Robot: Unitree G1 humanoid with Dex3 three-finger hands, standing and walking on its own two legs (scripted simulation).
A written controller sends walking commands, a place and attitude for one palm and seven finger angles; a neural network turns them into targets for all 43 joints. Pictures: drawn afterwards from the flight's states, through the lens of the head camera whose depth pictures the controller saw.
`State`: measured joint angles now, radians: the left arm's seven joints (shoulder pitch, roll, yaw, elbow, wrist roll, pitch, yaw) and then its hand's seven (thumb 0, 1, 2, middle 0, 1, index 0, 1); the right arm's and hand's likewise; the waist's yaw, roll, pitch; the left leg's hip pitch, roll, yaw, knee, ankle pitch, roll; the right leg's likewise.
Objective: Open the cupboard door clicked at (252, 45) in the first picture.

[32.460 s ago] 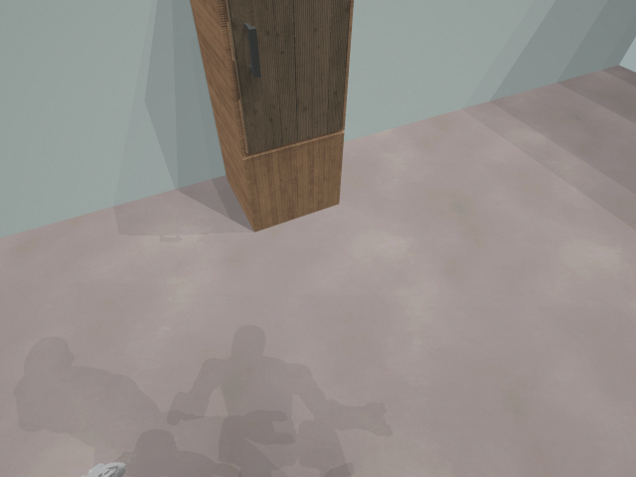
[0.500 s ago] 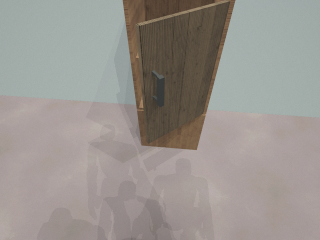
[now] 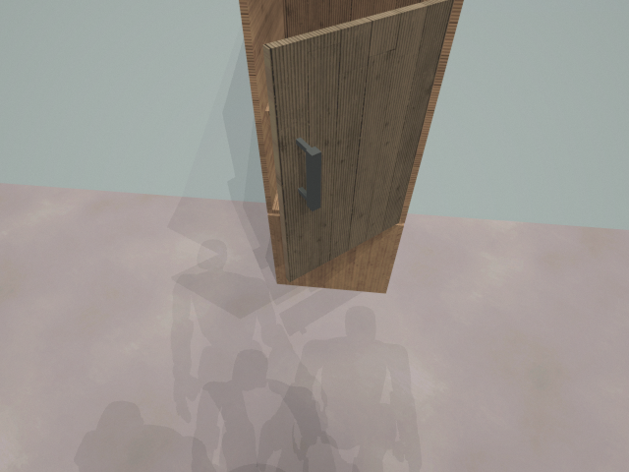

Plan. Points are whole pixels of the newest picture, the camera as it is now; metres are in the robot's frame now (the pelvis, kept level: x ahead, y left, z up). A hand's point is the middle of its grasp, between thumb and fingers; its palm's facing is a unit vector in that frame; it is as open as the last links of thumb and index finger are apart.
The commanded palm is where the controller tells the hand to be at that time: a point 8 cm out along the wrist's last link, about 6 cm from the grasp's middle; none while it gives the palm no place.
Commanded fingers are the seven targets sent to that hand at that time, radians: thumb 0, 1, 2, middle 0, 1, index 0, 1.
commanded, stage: walk to a spot facing it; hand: left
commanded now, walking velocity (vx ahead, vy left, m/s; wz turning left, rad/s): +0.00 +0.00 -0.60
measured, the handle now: (307, 174) +0.61 +0.05 +0.01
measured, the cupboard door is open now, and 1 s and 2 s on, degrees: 40 40 40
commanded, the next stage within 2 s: none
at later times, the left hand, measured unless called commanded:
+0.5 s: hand out of the picture +0.09 +0.17 -0.17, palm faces -0.14 -0.94 -0.31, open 7.4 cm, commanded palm none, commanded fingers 0.00 0.90 0.90 -0.20 -0.30 -0.20 -0.30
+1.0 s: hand out of the picture +0.15 +0.16 -0.17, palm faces -0.40 -0.88 -0.25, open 7.4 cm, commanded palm none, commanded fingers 0.00 0.90 0.90 -0.20 -0.30 -0.20 -0.30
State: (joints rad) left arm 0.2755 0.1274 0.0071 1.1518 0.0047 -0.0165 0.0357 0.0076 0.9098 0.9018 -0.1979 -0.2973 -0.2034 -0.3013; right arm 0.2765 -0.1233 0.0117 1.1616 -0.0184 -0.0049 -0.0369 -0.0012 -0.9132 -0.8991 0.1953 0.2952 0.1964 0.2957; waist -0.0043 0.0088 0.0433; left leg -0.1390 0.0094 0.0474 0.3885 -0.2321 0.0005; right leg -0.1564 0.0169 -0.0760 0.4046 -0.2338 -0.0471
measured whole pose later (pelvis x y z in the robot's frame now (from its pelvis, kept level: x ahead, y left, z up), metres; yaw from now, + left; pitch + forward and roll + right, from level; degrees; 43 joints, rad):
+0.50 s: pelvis -0.01 -0.03 -0.02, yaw -13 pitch +0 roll +2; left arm 0.20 0.21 0.09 0.96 0.03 0.03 0.00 0.01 0.91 0.90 -0.20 -0.30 -0.20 -0.30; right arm 0.19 -0.22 -0.06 0.99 -0.02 0.05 -0.04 0.00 -0.91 -0.90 0.20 0.30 0.20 0.30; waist 0.02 0.04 0.11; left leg -0.32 0.10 0.14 0.84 -0.50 -0.04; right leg -0.33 0.05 -0.03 0.69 -0.35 -0.08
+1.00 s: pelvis +0.03 -0.01 +0.00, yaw -31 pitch +3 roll +1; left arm 0.29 0.22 0.08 0.91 0.03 0.04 0.01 0.01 0.90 0.90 -0.20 -0.30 -0.21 -0.30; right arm 0.05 -0.20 -0.05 0.86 0.01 0.03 -0.03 0.00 -0.91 -0.90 0.20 0.30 0.20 0.30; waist 0.06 -0.04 0.09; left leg -0.39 -0.02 -0.07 0.73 -0.38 -0.04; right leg -0.27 0.16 0.28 0.49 -0.23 -0.06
